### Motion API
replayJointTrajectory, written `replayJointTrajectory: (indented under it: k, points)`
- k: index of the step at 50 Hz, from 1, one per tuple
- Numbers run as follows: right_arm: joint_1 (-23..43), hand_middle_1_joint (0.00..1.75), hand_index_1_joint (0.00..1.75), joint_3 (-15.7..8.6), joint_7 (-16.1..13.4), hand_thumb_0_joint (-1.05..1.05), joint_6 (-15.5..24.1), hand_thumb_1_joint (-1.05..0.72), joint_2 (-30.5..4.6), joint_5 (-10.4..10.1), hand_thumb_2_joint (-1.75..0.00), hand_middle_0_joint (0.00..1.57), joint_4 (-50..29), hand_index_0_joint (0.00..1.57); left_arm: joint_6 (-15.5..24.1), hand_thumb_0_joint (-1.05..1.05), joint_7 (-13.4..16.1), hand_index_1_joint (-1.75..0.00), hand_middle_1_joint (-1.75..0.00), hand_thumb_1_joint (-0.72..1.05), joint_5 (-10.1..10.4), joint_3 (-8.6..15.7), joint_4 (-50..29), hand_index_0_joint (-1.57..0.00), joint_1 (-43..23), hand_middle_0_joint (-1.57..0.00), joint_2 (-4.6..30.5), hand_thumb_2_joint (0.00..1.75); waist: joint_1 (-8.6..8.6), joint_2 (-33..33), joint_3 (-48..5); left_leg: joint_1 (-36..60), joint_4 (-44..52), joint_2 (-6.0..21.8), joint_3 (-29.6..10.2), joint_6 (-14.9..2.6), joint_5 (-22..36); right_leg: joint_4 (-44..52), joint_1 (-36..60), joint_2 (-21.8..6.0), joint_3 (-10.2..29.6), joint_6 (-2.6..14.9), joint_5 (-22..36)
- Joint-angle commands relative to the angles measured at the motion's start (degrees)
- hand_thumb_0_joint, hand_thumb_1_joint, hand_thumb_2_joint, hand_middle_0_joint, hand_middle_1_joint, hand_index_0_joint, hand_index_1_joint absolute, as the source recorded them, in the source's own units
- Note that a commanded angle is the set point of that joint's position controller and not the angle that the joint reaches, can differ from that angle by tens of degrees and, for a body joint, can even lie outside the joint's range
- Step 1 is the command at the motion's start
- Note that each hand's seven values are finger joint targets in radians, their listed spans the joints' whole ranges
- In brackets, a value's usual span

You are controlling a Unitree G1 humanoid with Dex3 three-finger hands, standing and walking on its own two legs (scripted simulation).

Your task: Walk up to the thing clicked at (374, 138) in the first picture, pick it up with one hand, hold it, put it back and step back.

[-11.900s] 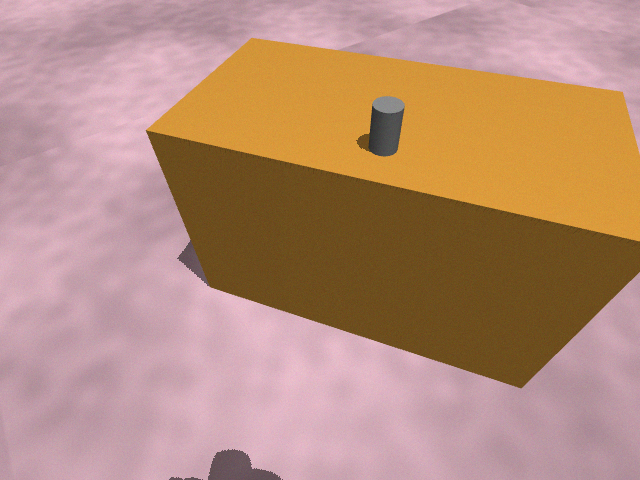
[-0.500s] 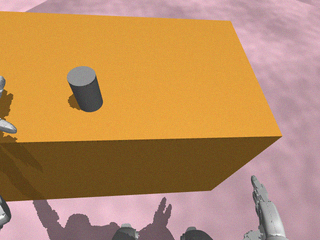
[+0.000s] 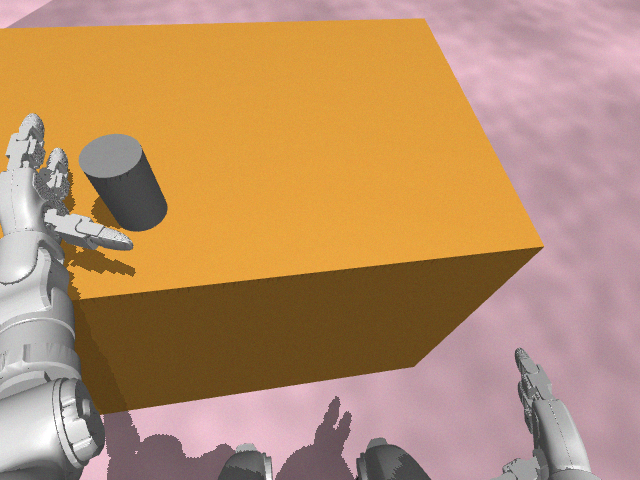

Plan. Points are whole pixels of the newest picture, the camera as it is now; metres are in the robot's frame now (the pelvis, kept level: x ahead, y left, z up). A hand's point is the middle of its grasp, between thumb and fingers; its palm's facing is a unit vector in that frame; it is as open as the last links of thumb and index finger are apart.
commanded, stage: close in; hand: left
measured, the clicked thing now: (127, 185) +0.48 +0.23 +0.05
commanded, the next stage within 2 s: rest palm in 0.18 s
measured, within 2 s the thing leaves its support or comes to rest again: leaves its support in 1.64 s
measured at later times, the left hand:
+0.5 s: hand (128, 183) +0.47 +0.22 +0.07, palm faces +0.19 -0.98 +0.03, open 17.6 cm
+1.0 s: hand (116, 175) +0.48 +0.24 +0.07, palm faces +0.21 -0.98 +0.02, open 14.1 cm
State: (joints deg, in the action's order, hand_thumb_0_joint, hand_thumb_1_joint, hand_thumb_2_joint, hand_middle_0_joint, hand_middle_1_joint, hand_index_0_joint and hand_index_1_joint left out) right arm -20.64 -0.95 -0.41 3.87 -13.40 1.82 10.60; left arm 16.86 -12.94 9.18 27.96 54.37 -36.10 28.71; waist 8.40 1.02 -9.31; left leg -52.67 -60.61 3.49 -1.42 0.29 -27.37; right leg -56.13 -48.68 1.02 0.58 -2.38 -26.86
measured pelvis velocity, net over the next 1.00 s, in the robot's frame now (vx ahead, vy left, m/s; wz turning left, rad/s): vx -0.01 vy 0.00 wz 0.00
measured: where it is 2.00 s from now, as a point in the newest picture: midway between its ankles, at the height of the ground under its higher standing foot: outside the picture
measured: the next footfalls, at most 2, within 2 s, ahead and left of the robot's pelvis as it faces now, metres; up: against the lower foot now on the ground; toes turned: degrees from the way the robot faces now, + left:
none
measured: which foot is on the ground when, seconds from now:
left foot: down 0.00-1.00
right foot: down 0.00-1.00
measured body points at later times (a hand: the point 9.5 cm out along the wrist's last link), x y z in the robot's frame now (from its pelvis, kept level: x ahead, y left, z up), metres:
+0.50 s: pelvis -0.02 -0.01 -0.01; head +0.08 +0.02 +0.43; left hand +0.45 +0.27 +0.07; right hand +0.13 -0.27 -0.02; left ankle +0.01 +0.12 -0.67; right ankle +0.00 -0.15 -0.67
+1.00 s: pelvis -0.01 +0.00 -0.01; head +0.10 +0.04 +0.43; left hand +0.47 +0.29 +0.07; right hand +0.14 -0.26 -0.02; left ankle +0.01 +0.12 -0.67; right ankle +0.00 -0.15 -0.67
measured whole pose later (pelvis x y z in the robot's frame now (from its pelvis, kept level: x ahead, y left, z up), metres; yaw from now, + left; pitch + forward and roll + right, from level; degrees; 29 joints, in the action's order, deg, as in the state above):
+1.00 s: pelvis -0.01 +0.00 -0.01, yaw +0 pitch +21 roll -4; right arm -21.7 -2.7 2.0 0.0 -13.9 2.0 4.1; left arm 18.6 -5.9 5.2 25.4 59.6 -44.7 29.1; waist 10.8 0.0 -8.0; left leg -56.2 -62.8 3.3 -2.0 0.3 -27.3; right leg -58.3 -52.0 0.9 0.1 -2.4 -26.9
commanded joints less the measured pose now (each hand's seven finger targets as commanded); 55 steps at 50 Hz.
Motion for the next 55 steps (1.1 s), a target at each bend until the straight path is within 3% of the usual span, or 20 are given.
replayJointTrajectory:
  k: [1,3,5,7,10,12,15,16,22,25,28,31,34,40,42,45,48,50,52,55]
  points:
    - [-2.1,0.05,0.05,-6.7,-0.5,0.00,2.6,0.54,-10.4,-0.7,-0.05,0.05,-10.7,0.05,3.6,0.00,-0.2,-0.03,-0.04,-0.55,0.9,0.6,-10.6,-0.07,-19.7,-0.06,13.1,0.01,0.80,2.2,-20.5,18.8,5.6,-1.0,0.1,-1.54,24.6,5.1,6.3,0.9,-1.9,2.36,22.8]
    - [-4.8,0.05,0.05,-8.0,-0.2,0.00,2.6,0.55,-11.6,-0.7,-0.04,0.05,-11.5,0.05,3.5,0.00,0.3,-0.02,-0.04,-0.55,0.5,0.1,-10.7,-0.07,-21.1,-0.06,12.5,0.01,2.04,2.3,-19.5,19.3,5.8,-1.2,0.2,-1.46,22.5,5.1,4.8,0.7,-1.8,2.43,21.1]
    - [-6.4,0.05,0.05,-6.1,0.3,0.00,2.5,0.56,-9.2,-0.6,-0.04,0.05,-10.5,0.05,4.0,0.00,0.7,-0.01,-0.03,-0.53,0.3,-2.4,-13.3,-0.07,-24.3,-0.05,9.7,0.01,1.87,5.6,-19.7,21.6,6.2,-1.2,0.0,-0.98,21.5,5.0,2.4,0.7,-2.2,2.74,18.5]
    - [-6.3,0.05,0.05,-7.0,0.2,0.00,2.6,0.55,-9.7,-0.6,-0.04,0.05,-11.0,0.05,4.5,0.00,1.2,-0.01,-0.02,-0.52,-0.3,-2.7,-14.9,-0.07,-27.4,-0.05,11.0,0.01,2.39,6.3,-19.9,22.0,6.4,-1.3,0.0,-0.92,18.9,5.4,1.9,0.5,-2.1,2.75,16.4]
    - [-2.5,0.05,0.05,-5.3,0.1,0.00,3.1,0.54,-8.3,-0.5,-0.05,0.05,-14.0,0.05,5.2,0.00,2.6,-0.01,-0.02,-0.60,-1.3,-3.8,-18.0,-0.08,-32.0,-0.07,12.0,0.00,1.63,7.2,-23.2,21.6,6.2,-1.9,0.5,-1.14,15.9,5.8,4.9,0.1,-1.2,2.56,16.0]
    - [-2.2,0.05,0.05,-6.5,-0.1,0.00,2.7,0.53,-9.2,-0.2,-0.05,0.05,-12.5,0.05,5.5,0.00,3.3,-0.01,-0.02,-0.60,-1.5,-2.1,-14.3,-0.08,-31.5,-0.07,14.0,0.00,0.87,9.6,-23.0,20.5,6.1,-2.0,0.5,-0.91,15.9,5.4,5.0,-0.1,-1.2,2.82,15.3]
    - [0.0,0.05,0.05,-5.7,0.0,0.00,2.6,0.54,-8.2,0.0,-0.05,0.05,-13.1,0.05,6.0,0.00,4.6,-0.01,-0.01,-0.61,-2.2,-3.2,-15.2,-0.09,-34.1,-0.10,13.5,0.00,-0.01,10.5,-23.5,19.6,6.5,-2.0,0.3,-0.64,14.6,5.3,5.8,0.0,-1.4,3.16,14.3]
    - [-0.2,0.05,0.05,-6.1,0.1,0.00,2.2,0.53,-8.6,0.1,-0.05,0.05,-12.8,0.05,5.4,0.00,5.1,-0.02,-0.01,-0.61,-2.5,-1.9,-9.6,-0.10,-30.5,-0.11,13.3,0.00,0.00,9.7,-23.5,19.3,6.5,-1.8,0.0,-0.59,15.0,5.0,5.3,0.1,-1.6,3.33,13.9]
    - [0.1,0.05,0.05,-7.0,0.5,0.00,1.3,0.53,-9.6,0.2,-0.05,0.05,-14.7,0.05,5.2,0.00,6.7,-0.01,0.00,-0.61,-2.7,-1.0,-4.1,-0.11,-26.3,-0.11,11.3,0.00,0.39,5.1,-22.3,14.9,6.8,-1.4,-0.6,-0.79,13.9,4.5,5.9,0.9,-2.5,3.27,13.3]
    - [-1.2,0.05,0.05,-7.3,0.6,0.00,0.8,0.53,-9.5,-0.1,-0.05,0.05,-15.2,0.05,6.1,0.00,6.3,-0.01,-0.01,-0.61,-2.7,-0.6,-6.6,-0.12,-26.4,-0.11,12.9,0.00,0.19,4.0,-24.7,14.7,6.1,-1.5,-0.2,-1.07,17.5,3.9,8.6,0.9,-2.1,2.89,17.3]
    - [-1.1,0.05,0.05,-7.6,0.6,0.00,0.6,0.53,-9.3,-0.3,-0.05,0.05,-16.4,0.05,6.7,0.00,6.0,-0.02,-0.02,-0.61,-2.3,-2.6,-8.0,-0.12,-26.5,-0.11,9.5,0.00,0.67,3.2,-24.7,14.8,5.7,-1.8,0.3,-1.33,17.8,4.0,8.6,0.9,-1.6,2.54,18.8]
    - [-1.2,0.05,0.05,-7.3,0.6,0.00,0.7,0.52,-9.5,-0.5,-0.05,0.05,-18.2,0.05,7.6,0.00,6.3,-0.19,-0.19,-0.55,-2.5,-3.3,-12.6,-0.35,-30.7,-0.34,11.1,0.08,1.12,6.7,-27.8,19.7,5.0,-1.4,-0.3,-0.81,22.3,2.9,6.6,0.9,-1.9,3.04,20.2]
    - [-3.3,0.05,0.05,-7.2,0.4,0.00,0.1,0.52,-9.4,-0.4,-0.05,0.05,-16.5,0.05,7.8,0.00,7.3,-0.27,-0.28,-0.53,-3.0,-2.6,-12.8,-0.44,-32.1,-0.43,13.0,0.13,1.19,7.9,-25.6,20.4,5.6,-1.4,-0.3,-0.48,21.1,3.2,6.2,0.9,-1.9,3.14,18.6]
    - [-4.0,0.05,0.05,-8.2,1.0,0.00,-0.4,0.52,-9.7,0.1,-0.05,0.05,-14.4,0.05,6.3,0.00,7.6,-0.35,-0.36,-0.45,-4.1,-3.9,-8.3,-0.55,-32.0,-0.54,10.7,0.19,3.19,9.9,-23.5,22.0,5.0,-0.9,-0.6,-0.36,24.0,3.3,2.5,0.9,-2.3,3.11,19.7]
    - [-2.1,0.05,0.05,-6.1,1.5,0.00,-0.5,0.51,-7.8,-0.1,-0.05,0.05,-14.3,0.05,6.2,0.00,7.3,-0.39,-0.39,-0.46,-4.4,-4.0,-7.8,-0.58,-32.2,-0.57,11.3,0.22,2.03,10.0,-22.2,19.9,5.0,-1.2,-0.4,-0.54,22.8,3.3,3.0,0.8,-2.2,3.15,19.0]
    - [-1.2,0.05,0.05,-6.7,1.7,0.00,-0.7,0.51,-9.0,-0.1,-0.05,0.05,-16.4,0.05,5.4,0.00,7.1,-0.45,-0.46,-0.44,-4.1,-2.2,-3.8,-0.65,-29.8,-0.64,12.1,0.27,1.93,7.8,-22.8,18.3,5.3,-1.2,-0.4,-0.75,20.7,3.5,4.0,0.9,-2.3,3.23,17.8]
    - [-1.2,0.05,0.05,-6.9,1.9,0.00,-1.1,0.52,-9.6,0.0,-0.05,0.05,-17.3,0.05,5.9,0.00,6.7,-0.54,-0.54,-0.39,-3.5,-0.4,-6.7,-0.72,-30.7,-0.71,14.8,0.35,0.73,9.5,-26.6,20.4,5.6,-0.8,-1.3,-0.06,24.2,2.8,5.3,1.2,-3.0,3.60,18.6]
    - [-1.5,0.05,0.05,-7.7,1.7,0.00,-1.4,0.52,-9.9,0.0,-0.05,0.05,-17.0,0.05,5.9,0.00,6.3,-0.62,-0.63,-0.31,-3.1,-0.9,-8.3,-0.81,-30.3,-0.79,14.1,0.42,0.21,10.1,-28.7,22.4,5.6,-0.7,-1.3,0.22,26.7,2.6,6.3,1.3,-3.1,3.57,20.0]
    - [-1.5,0.05,0.05,-6.7,1.6,0.00,-1.1,0.51,-8.8,0.0,-0.05,0.05,-17.1,0.05,5.9,0.00,5.6,-0.73,-0.73,-0.24,-2.7,-3.8,-11.9,-0.90,-31.6,-0.89,10.9,0.52,0.64,11.6,-30.9,25.5,5.3,-0.5,-1.3,0.35,29.3,2.5,6.0,1.4,-3.0,3.48,21.2]
    - [-0.6,0.05,0.05,-6.5,1.1,0.00,-1.3,0.51,-8.9,-0.5,-0.05,0.05,-15.8,0.05,5.0,0.00,5.9,-0.83,-0.84,-0.18,-2.7,-5.0,-11.1,-1.01,-29.8,-1.00,9.4,0.60,0.56,8.7,-28.0,23.4,5.6,-0.5,-1.1,-0.06,28.7,3.0,6.1,1.4,-2.8,3.26,21.8]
